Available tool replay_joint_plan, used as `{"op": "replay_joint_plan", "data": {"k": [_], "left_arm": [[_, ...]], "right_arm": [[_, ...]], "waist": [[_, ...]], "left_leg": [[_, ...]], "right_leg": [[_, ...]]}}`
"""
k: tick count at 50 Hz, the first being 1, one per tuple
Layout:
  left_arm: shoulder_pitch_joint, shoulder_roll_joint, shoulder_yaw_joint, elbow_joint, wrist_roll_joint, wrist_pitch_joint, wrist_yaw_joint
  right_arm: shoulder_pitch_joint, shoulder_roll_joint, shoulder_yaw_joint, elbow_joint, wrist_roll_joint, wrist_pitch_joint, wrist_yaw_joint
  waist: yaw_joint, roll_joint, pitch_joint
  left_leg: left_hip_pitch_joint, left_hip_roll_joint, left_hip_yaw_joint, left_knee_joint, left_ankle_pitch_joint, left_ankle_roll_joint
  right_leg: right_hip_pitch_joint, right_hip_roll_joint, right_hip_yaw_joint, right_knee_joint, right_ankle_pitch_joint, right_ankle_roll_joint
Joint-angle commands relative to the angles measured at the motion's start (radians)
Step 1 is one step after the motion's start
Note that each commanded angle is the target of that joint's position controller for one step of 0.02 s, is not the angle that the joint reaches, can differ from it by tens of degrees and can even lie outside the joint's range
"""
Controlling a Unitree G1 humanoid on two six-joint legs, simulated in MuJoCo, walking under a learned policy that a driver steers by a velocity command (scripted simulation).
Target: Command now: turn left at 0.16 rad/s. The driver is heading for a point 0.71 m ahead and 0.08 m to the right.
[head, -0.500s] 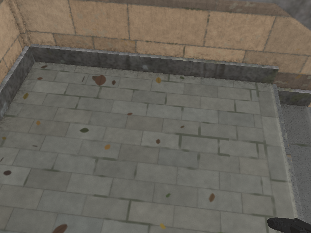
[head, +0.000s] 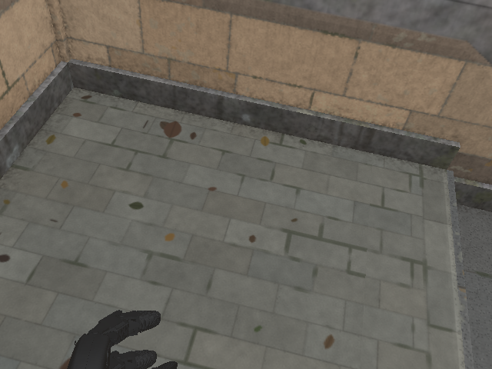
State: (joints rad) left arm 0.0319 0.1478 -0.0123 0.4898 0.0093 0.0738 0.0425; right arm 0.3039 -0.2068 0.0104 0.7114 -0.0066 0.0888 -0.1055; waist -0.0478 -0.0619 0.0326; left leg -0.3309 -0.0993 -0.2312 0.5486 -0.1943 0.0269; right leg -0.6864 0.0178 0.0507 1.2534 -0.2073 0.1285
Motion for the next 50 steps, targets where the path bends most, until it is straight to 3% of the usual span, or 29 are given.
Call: {"op": "replay_joint_plan", "data": {"k": [1, 3, 4, 5, 6, 7, 8, 9, 10, 12, 15, 19, 21, 25, 28, 30, 31, 32, 33, 34, 35, 36, 37, 38, 39, 40, 44, 46, 50], "left_arm": [[0.003, 0.059, 0.026, -0.043, -0.02, -0.022, -0.021], [0.068, 0.056, 0.038, 0.02, -0.02, -0.029, -0.033], [0.097, 0.047, 0.046, 0.056, -0.013, -0.031, -0.032], [0.187, 0.053, 0.054, 0.096, -0.001, -0.034, -0.031], [0.296, 0.09, 0.061, 0.133, 0.015, -0.04, -0.041], [0.36, 0.109, 0.06, 0.158, 0.026, -0.046, -0.047], [0.336, 0.112, 0.07, 0.169, 0.03, -0.066, -0.048], [0.248, 0.09, 0.057, 0.164, 0.043, -0.08, -0.043], [0.215, 0.094, 0.057, 0.166, 0.044, -0.083, -0.033], [0.198, 0.171, 0.074, 0.168, 0.03, -0.079, -0.019], [0.283, 0.169, 0.071, 0.201, -0.006, -0.101, -0.009], [0.434, 0.157, 0.072, 0.266, -0.012, -0.113, -0.009], [0.475, 0.178, 0.078, 0.294, -0.02, -0.122, -0.012], [0.501, 0.188, 0.087, 0.325, -0.038, -0.133, -0.017], [0.479, 0.206, 0.093, 0.334, -0.043, -0.134, -0.012], [0.452, 0.207, 0.097, 0.325, -0.058, -0.133, -0.022], [0.426, 0.221, 0.1, 0.317, -0.037, -0.133, -0.024], [0.375, 0.185, 0.091, 0.29, -0.022, -0.141, -0.025], [0.412, 0.122, 0.068, 0.257, -0.029, -0.164, -0.026], [0.439, 0.173, 0.085, 0.293, -0.032, -0.181, -0.028], [0.405, 0.205, 0.103, 0.294, -0.045, -0.182, -0.032], [0.36, 0.191, 0.102, 0.291, -0.037, -0.177, -0.026], [0.344, 0.167, 0.099, 0.291, -0.031, -0.175, -0.02], [0.341, 0.172, 0.106, 0.292, -0.018, -0.172, -0.016], [0.353, 0.164, 0.106, 0.289, -0.001, -0.169, -0.021], [0.348, 0.156, 0.107, 0.282, 0.003, -0.171, -0.027], [0.135, 0.135, 0.09, 0.193, -0.004, -0.176, -0.031], [0.02, 0.106, 0.073, 0.157, -0.007, -0.177, -0.043], [-0.136, 0.112, 0.063, 0.108, -0.023, -0.176, -0.074]], "right_arm": [[-0.012, -0.172, -0.065, -0.055, 0.006, -0.011, 0.022], [0.005, -0.129, -0.057, -0.046, 0.015, -0.011, 0.038], [0.037, -0.099, -0.051, -0.036, 0.008, -0.02, 0.044], [0.064, -0.059, -0.041, -0.025, 0.007, -0.037, 0.06], [0.07, -0.024, -0.035, -0.024, -0.006, -0.053, 0.077], [0.115, 0.012, -0.03, -0.028, -0.006, -0.075, 0.084], [-0.03, -0.068, -0.057, -0.074, 0.018, -0.097, 0.076], [-0.118, -0.113, -0.075, -0.085, 0.022, -0.1, 0.063], [-0.151, -0.101, -0.075, -0.076, 0.013, -0.096, 0.056], [-0.145, -0.099, -0.085, -0.061, 0.001, -0.094, 0.055], [-0.162, -0.061, -0.082, -0.047, 0.014, -0.113, 0.065], [-0.283, -0.034, -0.072, -0.08, 0.033, -0.143, 0.083], [-0.308, -0.038, -0.077, -0.08, 0.038, -0.153, 0.094], [-0.4, -0.026, -0.067, -0.108, 0.043, -0.155, 0.108], [-0.437, -0.049, -0.071, -0.112, 0.041, -0.161, 0.124], [-0.359, -0.071, -0.083, -0.087, 0.024, -0.155, 0.118], [-0.263, -0.091, -0.095, -0.058, 0.031, -0.154, 0.11], [-0.099, -0.136, -0.113, -0.012, 0.035, -0.152, 0.1], [0.074, -0.244, -0.148, 0.036, 0.025, -0.143, 0.102], [0.15, -0.213, -0.142, 0.075, 0.035, -0.137, 0.111], [0.095, -0.165, -0.124, 0.078, 0.037, -0.139, 0.117], [0.01, -0.144, -0.114, 0.057, 0.037, -0.148, 0.124], [-0.062, -0.113, -0.104, 0.044, 0.039, -0.153, 0.128], [-0.095, -0.091, -0.095, 0.047, 0.033, -0.154, 0.128], [-0.092, -0.085, -0.092, 0.05, 0.023, -0.156, 0.131], [-0.08, -0.092, -0.094, 0.064, 0.021, -0.157, 0.132], [0.039, -0.102, -0.08, 0.136, 0.012, -0.162, 0.103], [0.1, -0.106, -0.071, 0.162, 0.025, -0.164, 0.08], [0.196, -0.142, -0.069, 0.201, 0.032, -0.163, 0.074]], "waist": [[0.018, 0.228, -0.06], [0.027, 0.219, -0.046], [0.039, 0.191, -0.033], [0.063, 0.175, -0.025], [0.071, 0.092, -0.042], [0.045, -0.098, -0.084], [0.087, -0.127, 0.005], [0.07, -0.115, 0.086], [0.071, -0.117, 0.084], [0.062, -0.152, 0.088], [0.082, -0.139, 0.078], [0.147, -0.101, 0.041], [0.151, -0.072, 0.016], [0.156, -0.046, 0.035], [0.137, -0.056, 0.024], [0.084, -0.052, -0.015], [0.032, -0.057, -0.065], [-0.05, 0.007, -0.147], [-0.082, 0.296, -0.263], [-0.088, 0.327, -0.26], [-0.057, 0.235, -0.114], [-0.019, 0.155, -0.037], [0.016, 0.096, 0.001], [0.043, 0.104, -0.01], [0.058, 0.143, -0.036], [0.068, 0.139, -0.04], [0.039, 0.11, 0.044], [0.007, 0.124, 0.059], [-0.029, 0.129, 0.066]], "left_leg": [[-0.023, 0.239, -0.246, -0.244, -0.018, 0.213], [-0.073, 0.2, -0.224, -0.227, -0.157, 0.175], [-0.085, 0.164, -0.203, -0.204, -0.213, 0.144], [-0.122, 0.122, -0.2, -0.157, -0.253, 0.102], [-0.183, 0.055, -0.098, 0.044, -0.255, 0.043], [-0.392, 0.012, -0.038, 0.1, -0.371, -0.014], [-0.406, 0.073, -0.055, 0.021, -0.312, -0.05], [-0.356, 0.135, -0.018, -0.006, -0.217, -0.061], [-0.246, 0.132, 0.015, -0.007, -0.132, -0.07], [-0.133, 0.091, 0.092, 0.054, -0.067, -0.084], [-0.124, 0.082, 0.137, 0.095, -0.036, -0.091], [-0.267, 0.089, 0.168, 0.074, -0.055, -0.06], [-0.268, 0.091, 0.175, 0.062, -0.042, -0.037], [-0.244, 0.096, 0.197, 0.014, -0.071, -0.013], [-0.107, 0.084, 0.214, -0.052, -0.032, -0.008], [0.088, 0.057, 0.245, -0.087, 0.023, 0.004], [0.238, 0.067, 0.231, -0.079, 0.045, 0.034], [0.478, 0.159, 0.112, -0.073, 0.124, 0.083], [0.737, 0.351, -0.203, -0.147, 0.082, 0.204], [0.762, 0.442, -0.434, -0.221, -0.013, 0.27], [0.68, 0.444, -0.369, -0.248, -0.027, 0.255], [0.546, 0.397, -0.262, -0.276, 0.042, 0.227], [0.444, 0.35, -0.169, -0.295, 0.177, 0.199], [0.382, 0.312, -0.095, -0.3, 0.314, 0.166], [0.334, 0.286, -0.045, -0.299, 0.42, 0.15], [0.299, 0.273, -0.018, -0.305, 0.477, 0.146], [0.193, 0.231, 0.058, -0.352, 0.526, 0.134], [0.174, 0.207, 0.094, -0.353, 0.529, 0.103], [0.263, 0.239, 0.082, -0.37, 0.483, 0.089]], "right_leg": [[0.289, -0.028, -0.013, -0.344, -0.079, -0.065], [0.46, -0.002, -0.062, -0.588, -0.048, -0.105], [0.517, 0.027, -0.099, -0.692, -0.071, -0.112], [0.607, 0.001, -0.083, -0.788, -0.084, -0.115], [0.696, -0.106, 0.028, -0.789, -0.04, -0.134], [0.808, -0.27, 0.261, -0.802, -0.003, -0.231], [0.655, -0.342, 0.492, -0.998, -0.217, -0.318], [0.574, -0.323, 0.467, -1.031, -0.305, -0.302], [0.501, -0.273, 0.426, -1.052, -0.441, -0.268], [0.394, -0.218, 0.359, -1.089, -0.53, -0.218], [0.439, -0.21, 0.33, -1.109, -0.408, -0.23], [0.675, -0.221, 0.319, -1.06, -0.185, -0.276], [0.706, -0.236, 0.315, -1.055, -0.119, -0.3], [0.71, -0.285, 0.324, -1.073, -0.067, -0.349], [0.633, -0.265, 0.258, -1.032, 0.016, -0.33], [0.539, -0.23, 0.215, -0.973, 0.103, -0.297], [0.469, -0.199, 0.183, -0.888, 0.174, -0.269], [0.318, -0.133, 0.101, -0.663, 0.229, -0.224], [0.03, -0.017, -0.026, -0.335, 0.005, -0.158], [-0.155, -0.004, 0.055, -0.101, -0.363, -0.142], [-0.266, -0.049, 0.08, -0.013, -0.311, -0.156], [-0.238, -0.088, 0.057, -0.005, -0.197, -0.163], [-0.208, -0.117, 0.038, -0.049, -0.102, -0.16], [-0.153, -0.14, 0.032, -0.076, -0.049, -0.156], [-0.106, -0.145, 0.021, -0.055, -0.007, -0.15], [-0.091, -0.143, 0.006, -0.053, 0.025, -0.138], [-0.089, -0.107, -0.038, -0.287, 0.193, -0.119], [-0.026, -0.073, -0.059, -0.466, 0.317, -0.122], [0.061, -0.016, -0.08, -0.663, 0.358, -0.146]]}}
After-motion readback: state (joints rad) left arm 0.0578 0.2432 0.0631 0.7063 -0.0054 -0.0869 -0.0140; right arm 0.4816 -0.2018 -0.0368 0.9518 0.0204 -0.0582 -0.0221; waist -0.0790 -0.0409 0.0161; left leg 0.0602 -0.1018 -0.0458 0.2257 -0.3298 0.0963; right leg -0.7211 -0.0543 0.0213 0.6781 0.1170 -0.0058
